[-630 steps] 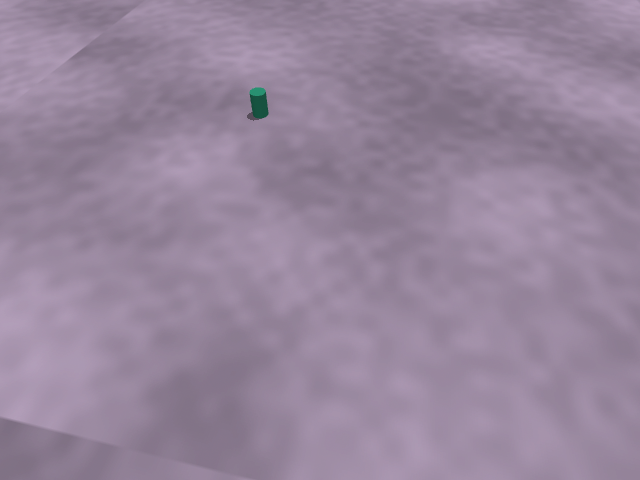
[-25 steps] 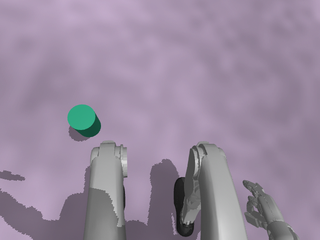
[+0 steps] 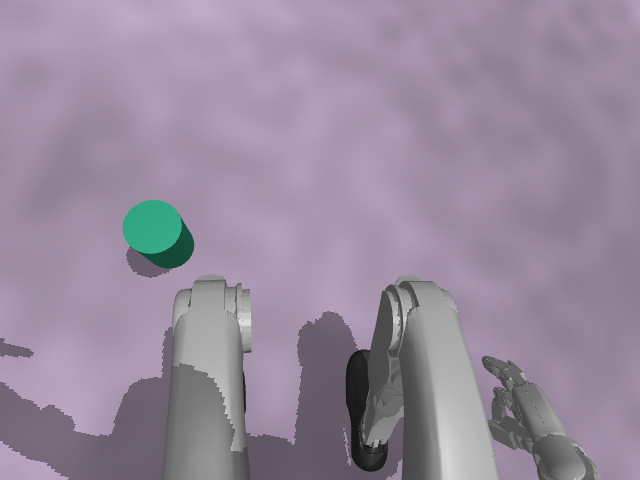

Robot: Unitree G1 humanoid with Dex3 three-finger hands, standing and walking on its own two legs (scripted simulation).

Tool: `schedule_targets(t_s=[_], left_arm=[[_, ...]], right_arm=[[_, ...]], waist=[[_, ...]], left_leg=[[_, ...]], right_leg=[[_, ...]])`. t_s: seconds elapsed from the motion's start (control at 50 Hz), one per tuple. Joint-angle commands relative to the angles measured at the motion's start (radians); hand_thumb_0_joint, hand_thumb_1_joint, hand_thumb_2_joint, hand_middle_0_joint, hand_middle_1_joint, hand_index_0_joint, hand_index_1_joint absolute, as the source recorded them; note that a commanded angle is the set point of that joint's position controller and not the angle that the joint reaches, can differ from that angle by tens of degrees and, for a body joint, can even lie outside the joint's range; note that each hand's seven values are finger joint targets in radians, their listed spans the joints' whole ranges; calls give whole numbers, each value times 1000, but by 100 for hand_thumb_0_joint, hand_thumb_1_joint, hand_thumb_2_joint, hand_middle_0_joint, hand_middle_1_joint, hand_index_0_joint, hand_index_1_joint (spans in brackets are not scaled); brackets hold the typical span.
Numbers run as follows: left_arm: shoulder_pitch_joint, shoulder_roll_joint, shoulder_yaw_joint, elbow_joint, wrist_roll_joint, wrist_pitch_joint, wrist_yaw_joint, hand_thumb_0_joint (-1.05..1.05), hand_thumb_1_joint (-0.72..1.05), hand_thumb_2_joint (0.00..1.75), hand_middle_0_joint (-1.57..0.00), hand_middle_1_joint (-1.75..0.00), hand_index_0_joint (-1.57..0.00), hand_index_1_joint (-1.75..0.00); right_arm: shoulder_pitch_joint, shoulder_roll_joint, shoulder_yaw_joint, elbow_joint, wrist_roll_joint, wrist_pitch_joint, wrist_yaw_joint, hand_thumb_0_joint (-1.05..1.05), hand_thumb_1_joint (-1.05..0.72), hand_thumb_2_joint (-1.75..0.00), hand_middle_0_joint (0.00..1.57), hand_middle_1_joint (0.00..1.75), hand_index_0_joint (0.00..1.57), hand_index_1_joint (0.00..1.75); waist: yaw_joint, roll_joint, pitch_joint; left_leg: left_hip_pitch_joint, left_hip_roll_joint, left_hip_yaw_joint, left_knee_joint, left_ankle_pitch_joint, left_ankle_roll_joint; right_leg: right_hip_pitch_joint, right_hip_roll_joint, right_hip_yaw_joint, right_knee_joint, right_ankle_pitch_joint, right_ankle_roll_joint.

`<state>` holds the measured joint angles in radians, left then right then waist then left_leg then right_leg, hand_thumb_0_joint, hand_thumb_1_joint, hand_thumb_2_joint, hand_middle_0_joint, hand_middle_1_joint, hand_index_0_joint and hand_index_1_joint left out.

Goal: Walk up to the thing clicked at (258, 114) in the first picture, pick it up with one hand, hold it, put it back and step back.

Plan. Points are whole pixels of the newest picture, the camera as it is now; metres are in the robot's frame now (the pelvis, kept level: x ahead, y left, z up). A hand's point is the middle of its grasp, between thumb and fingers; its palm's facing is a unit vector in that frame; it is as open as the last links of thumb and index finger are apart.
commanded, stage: go down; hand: left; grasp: from the side
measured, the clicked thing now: (162, 237) +0.42 +0.26 -0.30
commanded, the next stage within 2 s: approach in 0.04 s
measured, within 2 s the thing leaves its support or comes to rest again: neither
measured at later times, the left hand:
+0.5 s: hand out of the picture +0.34 +0.41 -0.10, palm faces +0.27 -0.96 +0.03, open 17.6 cm
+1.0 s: hand (124, 247) +0.39 +0.31 -0.26, palm faces +0.24 -0.97 +0.09, open 17.6 cm
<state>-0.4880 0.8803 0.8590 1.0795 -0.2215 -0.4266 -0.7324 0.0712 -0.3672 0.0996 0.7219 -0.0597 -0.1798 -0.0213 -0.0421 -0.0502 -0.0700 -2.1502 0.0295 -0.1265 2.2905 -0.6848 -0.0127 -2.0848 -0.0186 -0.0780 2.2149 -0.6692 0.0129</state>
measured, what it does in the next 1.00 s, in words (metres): lowers itself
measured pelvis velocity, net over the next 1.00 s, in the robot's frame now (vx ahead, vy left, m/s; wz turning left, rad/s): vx -0.01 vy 0.02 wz -0.14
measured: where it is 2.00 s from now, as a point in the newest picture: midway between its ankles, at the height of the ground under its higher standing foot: (297, 435)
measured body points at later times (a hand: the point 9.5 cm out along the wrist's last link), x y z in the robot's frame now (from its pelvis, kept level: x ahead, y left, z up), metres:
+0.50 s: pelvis -0.01 +0.00 -0.04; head +0.20 +0.11 +0.34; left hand +0.32 +0.46 -0.10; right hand +0.19 -0.26 -0.12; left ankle +0.09 +0.13 -0.34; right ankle +0.11 -0.12 -0.34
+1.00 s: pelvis -0.01 +0.02 -0.09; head +0.22 +0.17 +0.26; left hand +0.37 +0.36 -0.26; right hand +0.17 -0.24 -0.13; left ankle +0.09 +0.13 -0.34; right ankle +0.11 -0.12 -0.34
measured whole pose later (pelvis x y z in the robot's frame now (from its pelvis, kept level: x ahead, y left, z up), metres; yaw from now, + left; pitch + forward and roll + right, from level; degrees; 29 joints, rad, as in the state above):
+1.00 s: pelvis -0.01 +0.02 -0.09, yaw -8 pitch +14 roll -15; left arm -0.55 0.82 0.73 1.44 -0.25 -1.01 -0.45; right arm -0.18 -0.37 0.44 0.60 -0.29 -0.09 0.07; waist -0.19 -0.27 0.25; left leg -2.21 0.02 -0.33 2.66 -0.72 -0.01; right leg -2.08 0.05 -0.21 2.44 -0.63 0.06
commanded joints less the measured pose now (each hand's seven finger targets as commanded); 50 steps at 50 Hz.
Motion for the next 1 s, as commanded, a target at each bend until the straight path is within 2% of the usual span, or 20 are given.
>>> schedule_targets(t_s=[0.0, 0.02, 0.1, 0.12, 0.18, 0.2, 0.26, 0.32, 0.42, 0.5, 0.52, 0.62, 0.66, 0.68, 0.72, 0.76, 0.82, 0.9, 0.94, 0.98], left_arm=[[-126, 452, 97, -199, -38, -62, 1, 0, -55, 10, -4, -8, -2, -9], [-106, 431, 85, -180, -41, -61, -1, 0, -56, 11, -3, -8, -2, -9], [-119, 469, 105, -220, -47, -67, -3, 0, -56, 11, -4, -8, -2, -10], [-97, 446, 104, -218, -50, -67, -5, 0, -57, 16, -6, -12, -2, -16], [-82, 401, 88, -172, -61, -68, -16, 0, -61, 7, -7, -10, -4, -13], [-91, 362, 73, -147, -71, -78, -22, 0, -61, 7, -7, -10, -4, -13], [-92, 284, 45, -47, -110, -123, -38, 0, -61, 6, -8, -9, -5, -12], [-157, 263, 12, -3, -132, -195, -54, 0, -61, 5, -8, -8, -5, -10], [-228, 309, -10, 55, -126, -297, -43, 0, -56, 6, -7, -8, -5, -10], [-236, 439, 39, 87, -90, -370, 3, 0, -60, 7, -7, -9, -5, -11], [-239, 441, 36, 82, -82, -389, 15, 0, -61, 7, -7, -10, -5, -12], [-196, 417, 29, 134, -52, -459, 66, 0, -61, 8, -7, -11, -5, -13], [-197, 334, -32, 147, -46, -481, 76, 0, -61, 9, -7, -12, -5, -14], [-199, 339, -32, 146, -43, -491, 87, 0, -61, 9, -7, -12, -5, -14], [-192, 261, -88, 164, -43, -511, 102, 0, -61, 8, -6, -13, -5, -13], [-173, 201, -121, 197, -55, -531, 121, 0, -61, 7, -6, -12, -5, -13], [-194, 208, -119, 216, -68, -580, 174, 0, -61, 2, -7, -10, -7, -10], [-179, 212, -89, 230, -61, -649, 271, 0, -61, 1, -8, -10, -8, -10], [-202, 230, -90, 204, -39, -684, 323, 0, -61, 3, -7, -10, -7, -10], [-169, 238, -90, 192, -11, -701, 369, 0, -61, 4, -7, -10, -7, -9]], right_arm=[[109, -242, -82, -54, 10, -26, -17, 0, -93, -91, 20, 30, 20, 30], [109, -238, -77, -51, 8, -23, -16, 0, -92, -91, 20, 30, 20, 30], [108, -241, -79, -49, 8, -25, -18, 0, -93, -91, 20, 30, 20, 30], [102, -245, -82, -48, 9, -23, -18, 0, -94, -92, 20, 30, 20, 30], [96, -251, -78, -48, 9, -25, -17, 0, -92, -91, 20, 30, 20, 30], [86, -252, -74, -51, 10, -26, -16, 0, -92, -91, 20, 30, 20, 30], [70, -247, -54, -59, 3, -38, -9, 0, -92, -91, 20, 30, 20, 30], [35, -251, -34, -72, -11, -51, -6, 0, -91, -91, 20, 30, 20, 30], [-19, -271, 5, -92, -46, -56, 3, 0, -90, -90, 20, 30, 20, 30], [-56, -288, 51, -96, -81, -37, 12, 0, -90, -90, 20, 30, 20, 30], [-72, -296, 61, -97, -92, -29, 13, 0, -91, -91, 20, 30, 20, 30], [-104, -314, 112, -100, -145, 11, 22, 0, -93, -91, 20, 30, 20, 30], [-124, -323, 120, -100, -161, 24, 28, 0, -92, -91, 20, 30, 20, 30], [-124, -325, 130, -101, -170, 29, 30, 0, -93, -91, 20, 30, 20, 30], [-142, -333, 140, -103, -178, 37, 34, 0, -93, -91, 20, 30, 20, 30], [-151, -337, 155, -107, -188, 46, 41, 0, -94, -91, 20, 30, 20, 30], [-185, -348, 189, -125, -200, 62, 51, 0, -94, -91, 20, 30, 20, 30], [-213, -353, 224, -138, -224, 80, 69, 0, -95, -91, 20, 30, 20, 30], [-219, -359, 237, -141, -236, 87, 78, 0, -94, -91, 20, 30, 20, 30], [-223, -362, 241, -143, -246, 96, 86, 0, -94, -91, 20, 30, 20, 30]], waist=[[55, 243, -607], [50, 240, -601], [63, 254, -629], [61, 267, -624], [43, 271, -581], [23, 265, -544], [-15, 180, -482], [-44, 130, -452], [-50, 173, -444], [-27, 252, -457], [-31, 284, -467], [-62, 385, -477], [-91, 404, -440], [-107, 414, -443], [-133, 421, -406], [-159, 366, -391], [-173, 330, -334], [-164, 304, -316], [-171, 350, -289], [-157, 376, -281]], left_leg=[[452, -5, 62, -301, 123, 33], [442, -6, 64, -297, 118, 34], [443, -6, 72, -289, 118, 35], [464, -4, 64, -294, 135, 30], [473, -1, 43, -292, 133, 24], [460, 1, 32, -288, 128, 24], [384, -1, 26, -238, 109, 31], [325, 0, 35, -183, 68, 38], [318, 8, 32, -142, 6, 29], [334, 17, 29, -123, 13, 19], [361, 20, 23, -116, 29, 14], [459, 34, -12, -72, 186, -13], [479, 41, -30, -69, 200, -21], [485, 42, -37, -57, 212, -23], [486, 46, -54, -53, 223, -30], [472, 46, -69, -19, 253, -28], [414, 45, -88, 0, 212, -25], [381, 45, -97, 28, 186, -21], [371, 42, -99, 18, 152, -25], [386, 46, -98, 13, 136, -30]], right_leg=[[277, 33, -30, -209, 89, -52], [289, 34, -31, -213, 83, -50], [297, 36, -25, -211, 84, -50], [273, 36, -32, -196, 98, -53], [218, 36, -43, -175, 101, -56], [193, 35, -51, -163, 101, -55], [194, 43, -62, -158, 82, -49], [191, 51, -67, -155, 57, -42], [180, 63, -87, -116, 13, -43], [200, 71, -101, -68, 22, -46], [199, 70, -105, -53, 40, -46], [216, 73, -134, 9, 155, -48], [178, 74, -150, 27, 163, -48], [195, 76, -160, 30, 176, -46], [171, 75, -177, 48, 190, -46], [187, 81, -192, 48, 216, -40], [206, 84, -212, 59, 203, -34], [252, 93, -225, 60, 202, -28], [259, 94, -233, 64, 185, -27], [260, 97, -237, 63, 173, -27]])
